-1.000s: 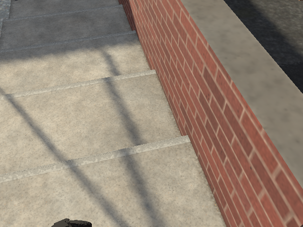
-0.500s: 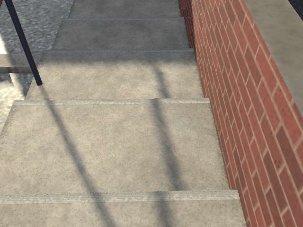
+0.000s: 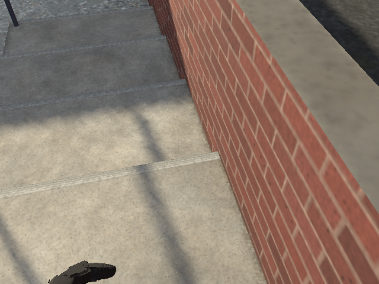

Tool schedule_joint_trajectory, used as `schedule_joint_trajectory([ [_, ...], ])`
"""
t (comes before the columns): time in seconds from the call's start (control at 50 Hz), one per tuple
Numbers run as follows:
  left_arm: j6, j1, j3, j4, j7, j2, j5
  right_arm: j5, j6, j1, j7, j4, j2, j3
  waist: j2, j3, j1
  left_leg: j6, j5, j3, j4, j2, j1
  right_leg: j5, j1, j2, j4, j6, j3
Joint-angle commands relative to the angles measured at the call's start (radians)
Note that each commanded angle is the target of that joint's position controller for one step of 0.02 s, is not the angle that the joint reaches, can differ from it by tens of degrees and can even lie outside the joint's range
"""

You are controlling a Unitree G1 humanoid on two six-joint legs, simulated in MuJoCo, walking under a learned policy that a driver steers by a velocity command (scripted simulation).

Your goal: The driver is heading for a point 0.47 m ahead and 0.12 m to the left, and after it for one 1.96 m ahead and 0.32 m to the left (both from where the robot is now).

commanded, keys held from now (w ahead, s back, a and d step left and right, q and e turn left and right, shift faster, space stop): w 0.22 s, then w+q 0.46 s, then w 0.32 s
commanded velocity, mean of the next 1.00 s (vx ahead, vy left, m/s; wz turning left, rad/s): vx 0.50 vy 0.00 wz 0.24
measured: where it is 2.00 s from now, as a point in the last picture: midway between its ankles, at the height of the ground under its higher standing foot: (108, 170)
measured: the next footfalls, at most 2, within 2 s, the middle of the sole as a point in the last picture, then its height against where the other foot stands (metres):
left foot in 0.76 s outside the picture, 0.12 m lower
right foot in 1.26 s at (144, 194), level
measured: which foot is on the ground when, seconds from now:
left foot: down 0.00-0.04, up 0.06-0.74, down 0.76-1.00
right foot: down 0.00-0.78, up 0.80-1.00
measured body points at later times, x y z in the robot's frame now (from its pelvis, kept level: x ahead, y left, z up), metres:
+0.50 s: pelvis +0.25 -0.01 +0.01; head +0.26 +0.00 +0.46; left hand +0.18 +0.20 -0.14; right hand +0.43 -0.21 -0.11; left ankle +0.38 +0.16 -0.68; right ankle +0.14 -0.11 -0.72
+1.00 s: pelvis +0.60 +0.18 -0.11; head +0.61 +0.18 +0.34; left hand +0.61 +0.43 -0.24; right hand +0.64 -0.07 -0.26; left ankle +0.56 +0.24 -0.84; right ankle +0.69 +0.03 -0.77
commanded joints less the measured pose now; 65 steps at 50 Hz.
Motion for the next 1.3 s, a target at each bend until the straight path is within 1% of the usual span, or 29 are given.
schedule_joint_trajectory([
  [0.02,-0.043,0.164,0.075,-0.024,0.019,0.156,-0.02,-0.012,-0.017,0.029,0.0,-0.022,-0.127,-0.036,0.026,-0.096,0.122,0.114,0.786,-0.05,0.253,0.13,-0.223,0.047,0.507,0.021,0.055,-0.124,-0.009],
  [0.04,-0.033,0.416,0.073,0.036,0.026,0.172,-0.026,-0.031,-0.03,0.119,0.009,-0.038,-0.027,-0.002,-0.174,-0.358,0.173,0.024,0.334,-0.025,0.587,-0.025,-0.564,-0.109,1.009,-0.233,-0.062,-0.333,0.41],
  [0.06,-0.026,0.606,0.071,0.115,0.031,0.142,-0.005,-0.007,-0.023,-0.01,0.03,-0.041,-0.067,-0.017,-0.145,-0.272,0.274,0.034,-0.097,-0.105,0.782,-0.072,-0.8,-0.319,1.036,-0.301,-0.263,-0.308,0.687],
  [0.08,-0.042,0.54,0.077,0.12,0.041,0.136,-0.008,0.015,-0.026,-0.155,0.023,-0.087,-0.076,-0.026,-0.08,-0.049,0.254,0.073,-0.013,-0.162,0.833,0.001,-0.917,-0.4,0.863,-0.287,-0.304,-0.214,0.595],
  [0.1,-0.046,0.405,0.075,0.095,0.046,0.104,-0.022,0.015,-0.031,-0.177,-0.001,-0.074,-0.099,-0.032,-0.04,0.024,0.197,0.079,0.087,-0.15,0.821,0.073,-0.869,-0.285,0.676,-0.273,-0.321,-0.198,0.486],
  [0.14,-0.045,0.285,0.045,0.078,0.044,0.004,-0.034,-0.023,-0.022,-0.152,-0.025,-0.059,-0.045,-0.018,0.003,-0.008,0.101,0.089,0.168,-0.156,0.754,0.144,-0.697,-0.078,0.468,-0.246,-0.37,-0.204,0.355],
  [0.18,-0.04,0.247,0.038,0.061,0.04,-0.021,-0.019,-0.022,-0.001,-0.137,-0.024,-0.041,-0.01,-0.018,0.008,-0.018,0.063,0.067,0.182,-0.149,0.699,0.152,-0.635,-0.046,0.365,-0.215,-0.421,-0.198,0.265],
  [0.28,-0.034,0.369,0.054,0.103,0.009,0.041,0.016,0.0,0.016,-0.265,0.006,-0.061,-0.014,-0.019,0.006,-0.01,0.091,0.007,0.447,-0.083,0.457,0.12,-0.644,0.218,0.328,-0.174,-0.418,-0.186,0.054],
  [0.36,-0.025,0.457,0.044,0.154,0.0,0.012,0.034,-0.007,0.012,-0.254,0.021,-0.062,-0.039,-0.026,-0.026,0.016,0.093,0.011,0.576,-0.118,0.517,0.119,-0.728,0.234,0.417,-0.223,-0.358,-0.195,0.022],
  [0.46,-0.037,0.601,0.043,0.251,0.05,-0.016,0.046,0.02,0.008,-0.377,-0.016,-0.118,-0.029,-0.025,-0.018,0.066,0.167,0.008,0.581,-0.226,0.359,0.181,-1.03,0.111,0.849,-0.272,-0.263,-0.125,0.034],
  [0.58,-0.001,0.704,0.045,0.297,0.037,0.002,0.017,0.018,0.027,-0.529,0.007,-0.128,0.074,0.023,0.023,0.189,0.233,0.011,0.811,-0.059,0.019,0.141,-0.771,-0.004,0.64,-0.209,-0.274,-0.1,-0.074],
  [0.68,0.004,0.671,0.049,0.302,0.057,0.023,0.004,0.002,0.037,-0.505,0.005,-0.116,0.009,0.019,0.026,0.232,0.199,0.033,0.693,-0.061,-0.005,0.149,-0.682,0.085,0.693,-0.213,-0.219,-0.046,-0.151],
  [0.72,0.016,0.705,0.058,0.323,0.051,0.057,0.01,0.003,0.035,-0.432,-0.01,-0.098,-0.035,0.004,0.064,0.176,0.159,0.04,0.662,-0.006,-0.038,0.099,-0.485,0.229,0.69,-0.187,-0.069,-0.031,-0.188],
  [0.76,0.028,0.71,0.056,0.341,-0.002,0.069,0.066,0.029,0.023,-0.096,-0.036,-0.008,-0.17,-0.059,0.071,0.02,0.027,0.081,0.711,0.027,0.157,0.048,0.16,0.2,0.342,-0.121,0.196,0.043,-0.187],
  [0.78,0.011,0.858,0.027,0.36,-0.029,-0.043,0.081,0.03,0.045,0.153,-0.031,0.038,-0.29,-0.099,0.189,-0.228,0.018,0.26,1.151,-0.121,0.409,0.175,0.665,-0.186,0.085,-0.066,0.527,0.122,-0.16],
  [0.8,0.002,0.882,0.012,0.322,-0.061,-0.023,0.045,0.04,0.045,0.386,-0.005,0.075,-0.259,-0.084,0.257,-0.574,-0.065,0.526,1.277,-0.528,0.342,0.451,0.985,-0.795,-0.04,0.084,1.016,0.19,-0.073],
  [0.82,-0.009,0.545,0.051,0.235,-0.067,0.06,-0.02,0.007,0.038,0.463,-0.009,0.138,-0.22,-0.089,0.13,-0.391,-0.168,0.422,0.993,-0.593,0.176,0.419,0.824,-0.778,-0.275,0.092,1.229,0.166,0.03],
  [0.84,-0.026,0.356,0.054,0.207,-0.053,0.051,-0.024,0.008,0.025,0.247,-0.02,0.097,-0.21,-0.1,0.062,-0.033,-0.12,0.263,0.771,-0.418,0.006,0.306,0.367,-0.618,-0.317,-0.014,1.105,0.105,0.068],
  [0.86,-0.046,0.463,0.071,0.223,-0.031,0.09,-0.01,0.036,0.031,0.13,-0.01,0.047,-0.195,-0.089,0.099,-0.051,-0.024,0.345,0.951,-0.451,0.02,0.364,0.168,-0.559,-0.184,-0.075,1.056,0.118,0.103],
  [0.88,-0.049,0.481,0.084,0.225,-0.017,0.109,-0.01,0.016,0.038,0.126,0.0,0.062,-0.176,-0.084,0.104,-0.003,0.036,0.374,1.13,-0.444,0.02,0.381,0.033,-0.57,-0.144,-0.085,1.072,0.13,0.086],
  [0.9,-0.04,0.455,0.051,0.196,-0.01,0.002,-0.006,0.017,0.038,0.085,0.004,0.052,-0.118,-0.076,0.08,0.017,0.078,0.348,1.065,-0.355,-0.019,0.374,-0.114,-0.546,-0.089,-0.116,0.966,0.1,0.11],
  [0.94,-0.034,0.42,0.047,0.187,0.013,-0.06,0.02,0.016,0.002,-0.028,0.0,0.0,-0.029,-0.048,0.028,0.046,0.137,0.345,0.788,-0.34,-0.144,0.35,-0.305,-0.414,-0.043,-0.145,0.758,0.059,0.124],
  [0.98,-0.022,0.4,0.039,0.189,0.002,-0.091,0.036,-0.003,-0.025,-0.061,0.002,-0.021,-0.058,-0.049,0.06,0.087,0.153,0.326,0.731,-0.209,-0.212,0.266,-0.427,-0.162,0.037,-0.155,0.473,0.043,0.093],
  [1.08,0.008,0.188,0.036,0.101,-0.026,-0.026,0.012,-0.013,-0.018,0.012,0.033,0.019,-0.11,-0.063,0.061,0.104,0.107,0.282,0.745,-0.152,-0.172,0.238,-0.309,0.109,0.01,-0.077,0.189,0.044,0.064],
  [1.14,0.011,0.067,0.052,0.061,-0.015,0.016,0.005,-0.021,-0.012,0.103,0.036,0.076,-0.078,-0.055,0.071,0.139,0.071,0.246,0.656,-0.154,-0.15,0.252,-0.135,0.146,-0.081,-0.059,0.106,0.033,0.072],
  [1.22,0.011,-0.05,0.08,0.014,0.002,0.057,0.001,-0.017,-0.003,0.135,0.029,0.106,-0.125,-0.071,0.084,0.141,0.063,0.201,0.768,-0.144,-0.108,0.267,0.018,0.043,-0.004,0.008,0.004,-0.002,0.005],
  [1.26,-0.005,0.069,0.108,0.049,0.014,0.101,-0.023,-0.016,0.0,0.1,0.029,0.098,-0.147,-0.086,0.062,0.042,0.128,0.133,0.986,-0.083,0.074,0.188,-0.034,0.059,0.288,0.055,0.017,-0.052,-0.033],
  [1.28,-0.017,0.23,0.115,0.098,0.012,0.137,-0.032,-0.029,-0.006,0.225,0.028,0.108,-0.058,-0.066,-0.033,-0.153,0.113,0.076,0.801,-0.048,0.297,0.085,-0.206,0.142,0.675,-0.026,0.07,-0.172,0.099],
  [1.3,-0.019,0.476,0.112,0.156,0.013,0.143,-0.038,-0.046,-0.014,0.253,0.051,0.093,0.003,-0.036,-0.161,-0.3,0.205,0.023,0.253,-0.022,0.579,-0.058,-0.543,-0.092,1.041,-0.24,-0.082,-0.336,0.47],
])
Velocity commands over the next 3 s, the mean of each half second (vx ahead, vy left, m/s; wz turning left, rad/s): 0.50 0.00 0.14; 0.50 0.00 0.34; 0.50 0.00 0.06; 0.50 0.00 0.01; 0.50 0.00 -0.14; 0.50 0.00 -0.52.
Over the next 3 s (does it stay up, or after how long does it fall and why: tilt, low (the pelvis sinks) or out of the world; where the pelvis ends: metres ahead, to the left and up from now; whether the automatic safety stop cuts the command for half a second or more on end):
stays up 1.68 0.49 -0.22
